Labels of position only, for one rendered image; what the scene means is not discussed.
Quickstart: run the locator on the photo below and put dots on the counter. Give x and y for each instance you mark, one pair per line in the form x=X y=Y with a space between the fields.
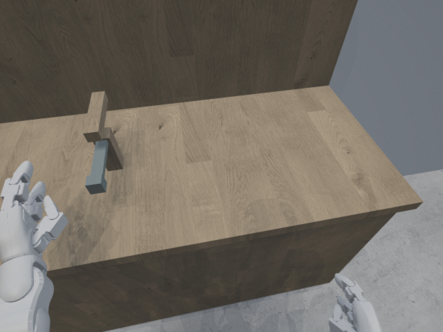
x=233 y=171

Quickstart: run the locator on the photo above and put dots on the robot right hand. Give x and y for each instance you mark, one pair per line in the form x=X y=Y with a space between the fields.
x=361 y=315

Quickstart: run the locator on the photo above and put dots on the robot left hand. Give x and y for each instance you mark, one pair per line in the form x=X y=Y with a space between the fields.
x=20 y=212

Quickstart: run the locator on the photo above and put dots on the robot left forearm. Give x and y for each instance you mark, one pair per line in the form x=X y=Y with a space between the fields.
x=25 y=295

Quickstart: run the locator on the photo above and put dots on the tap lever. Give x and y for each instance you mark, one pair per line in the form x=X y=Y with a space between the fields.
x=96 y=183

